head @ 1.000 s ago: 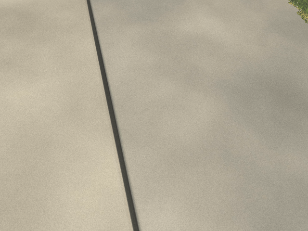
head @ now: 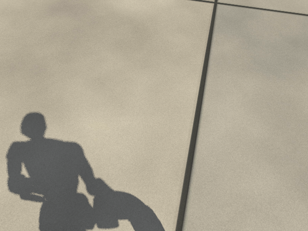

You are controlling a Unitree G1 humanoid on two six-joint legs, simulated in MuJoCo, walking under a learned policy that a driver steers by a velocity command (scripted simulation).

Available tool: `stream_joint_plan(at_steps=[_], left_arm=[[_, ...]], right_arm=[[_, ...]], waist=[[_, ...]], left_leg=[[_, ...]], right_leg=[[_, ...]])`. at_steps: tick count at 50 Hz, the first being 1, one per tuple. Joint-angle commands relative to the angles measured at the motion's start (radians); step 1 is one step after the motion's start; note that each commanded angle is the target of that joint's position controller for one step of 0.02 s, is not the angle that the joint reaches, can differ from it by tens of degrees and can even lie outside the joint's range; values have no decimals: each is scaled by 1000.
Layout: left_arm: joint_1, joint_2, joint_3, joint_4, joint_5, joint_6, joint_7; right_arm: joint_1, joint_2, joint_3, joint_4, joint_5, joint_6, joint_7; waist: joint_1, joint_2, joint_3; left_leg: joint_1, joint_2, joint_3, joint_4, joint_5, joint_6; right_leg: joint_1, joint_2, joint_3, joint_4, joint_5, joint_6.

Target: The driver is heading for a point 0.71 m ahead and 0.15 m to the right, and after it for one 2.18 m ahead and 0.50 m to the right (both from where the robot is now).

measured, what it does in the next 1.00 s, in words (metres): walks ahead, turning right: right foot, then left foot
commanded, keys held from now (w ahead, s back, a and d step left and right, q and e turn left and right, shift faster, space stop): w+e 0.64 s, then w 0.18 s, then no key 0.18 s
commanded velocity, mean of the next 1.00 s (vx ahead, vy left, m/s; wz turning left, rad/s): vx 0.47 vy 0.00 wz -0.28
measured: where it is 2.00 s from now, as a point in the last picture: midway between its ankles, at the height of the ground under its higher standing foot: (182, 194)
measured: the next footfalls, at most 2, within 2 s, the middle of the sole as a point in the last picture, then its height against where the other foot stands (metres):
right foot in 0.30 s outside the picture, level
left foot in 0.82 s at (162, 185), level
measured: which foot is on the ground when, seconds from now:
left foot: down 0.00-0.32, up 0.34-0.80, down 0.82-1.00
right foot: up 0.00-0.28, down 0.30-0.82, up 0.84-1.00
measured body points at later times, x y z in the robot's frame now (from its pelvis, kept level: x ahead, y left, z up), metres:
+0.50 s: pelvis +0.29 -0.07 +0.00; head +0.31 -0.09 +0.45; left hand +0.37 +0.19 -0.13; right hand +0.36 -0.34 -0.13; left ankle +0.32 +0.08 -0.66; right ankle +0.29 -0.12 -0.74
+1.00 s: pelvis +0.56 -0.08 +0.00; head +0.60 -0.08 +0.45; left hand +0.71 +0.15 -0.14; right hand +0.57 -0.36 -0.11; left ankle +0.63 -0.02 -0.74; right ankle +0.45 -0.17 -0.66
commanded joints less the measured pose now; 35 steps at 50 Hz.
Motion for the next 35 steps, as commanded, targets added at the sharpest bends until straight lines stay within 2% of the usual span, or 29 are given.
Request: stream_joint_plan(at_steps=[1, 4, 7, 9, 10, 12, 13, 14, 15, 16, 17, 18, 19, 20, 21, 23, 25, 27, 30, 35], left_arm=[[12, 57, 8, -39, -4, 12, -9], [-80, 57, 1, -65, -18, 10, -15], [-158, 56, -6, -89, -23, 6, -19], [-183, 58, -8, -102, -25, 1, -24], [-171, 62, -6, -103, -25, -1, -25], [-84, 79, 3, -78, -23, -2, -17], [9, 97, 12, -48, -22, -5, -11], [145, 114, 24, -3, -18, -11, -6], [297, 149, 40, 39, -1, -17, 1], [381, 281, 78, 42, 14, -13, 11], [314, 248, 73, 45, -27, -2, -3], [225, 224, 69, 34, -46, 2, -7], [173, 163, 55, 23, -41, 4, -8], [151, 130, 45, 24, -37, 2, -5], [142, 112, 37, 32, -41, -2, 1], [164, 131, 39, 38, -44, -19, 3], [192, 162, 48, 42, -46, -26, 5], [231, 168, 51, 44, -48, -24, 6], [295, 169, 55, 47, -49, -17, 9], [367, 162, 52, 51, -35, -11, 22]], right_arm=[[55, -109, -15, -35, 1, -25, 1], [100, -107, -7, -22, -5, -30, 0], [136, -102, 3, -2, -17, -33, -8], [142, -103, 8, 10, -27, -33, -17], [128, -109, 9, 12, -30, -34, -22], [92, -128, 10, 11, -34, -37, -33], [83, -139, 8, 12, -39, -34, -37], [71, -151, 5, 8, -39, -27, -38], [44, -156, 7, -10, -29, -28, -37], [106, -79, 24, -60, 4, -36, -23], [85, -116, 14, -70, -18, -45, -13], [8, -116, 16, -97, -29, -52, -7], [-35, -120, 19, -112, -25, -62, -1], [-49, -110, 19, -118, -26, -58, 1], [-43, -99, 23, -127, -38, -41, 2], [-25, -74, 30, -136, -51, -8, 7], [-73, -66, 34, -163, -51, 6, 9], [-171, -69, 36, -204, -49, 9, 11], [-279, -63, 41, -244, -41, 9, 16], [-403, -59, 55, -295, -33, -4, 23]], waist=[[1, 63, -19], [-40, 85, -13], [-66, 89, 15], [-64, 87, 35], [-48, 88, 35], [3, 111, -10], [45, 120, -60], [102, 116, -127], [180, 85, -198], [151, -134, -317], [111, -123, -351], [79, -48, -194], [63, 25, -99], [32, 60, -35], [0, 53, -13], [-16, 18, -35], [-11, 3, -31], [18, -7, -9], [68, -26, -20], [122, -39, -29]], left_leg=[[27, 257, -159, -132, 475, 77], [114, 262, -115, -140, 510, 27], [203, 295, -81, -156, 526, 19], [250, 324, -54, -150, 573, 18], [262, 335, -33, -131, 648, 11], [282, 347, 10, -12, 957, -9], [296, 348, 26, 113, 1077, -17], [274, 338, 44, 293, 1078, -25], [106, 315, 71, 536, 876, -40], [-269, 157, 118, 972, 297, -96], [-481, 53, -26, 1131, -298, -93], [-564, 136, -93, 1123, -213, -84], [-557, 181, -79, 1054, -140, -88], [-519, 209, -72, 976, -121, -95], [-469, 227, -69, 919, -115, -114], [-422, 237, -46, 845, -107, -146], [-444, 242, -22, 759, -57, -174], [-493, 246, -6, 644, 25, -197], [-527, 228, -4, 498, 139, -208], [-534, 191, 6, 331, 176, -185]], right_leg=[[-25, 10, -61, -123, 137, 2], [-46, 26, -81, -246, 229, -26], [-65, 56, -97, -343, 248, -61], [-51, 84, -101, -399, 212, -89], [-15, 106, -104, -426, 179, -107], [116, 169, -137, -447, 91, -148], [202, 202, -146, -457, 47, -168], [336, 229, -148, -510, 46, -190], [568, 159, -48, -556, 70, -236], [880, -131, 419, -567, 66, -395], [925, -213, 747, -716, 112, -463], [793, -178, 601, -736, 18, -431], [653, -148, 493, -774, 39, -395], [540, -100, 414, -800, 105, -356], [457, -52, 350, -817, 177, -330], [403, -8, 283, -830, 274, -320], [380, 21, 248, -846, 303, -316], [393, 42, 245, -858, 305, -296], [472, 61, 252, -826, 351, -253], [619, 36, 280, -760, 471, -239]])
Velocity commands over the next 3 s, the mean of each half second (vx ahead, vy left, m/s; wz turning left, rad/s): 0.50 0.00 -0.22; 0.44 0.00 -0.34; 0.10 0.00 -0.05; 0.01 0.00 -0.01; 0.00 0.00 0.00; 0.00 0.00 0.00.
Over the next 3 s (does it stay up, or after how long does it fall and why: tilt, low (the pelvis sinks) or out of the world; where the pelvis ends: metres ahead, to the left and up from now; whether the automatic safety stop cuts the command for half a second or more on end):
stays up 0.64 -0.13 0.00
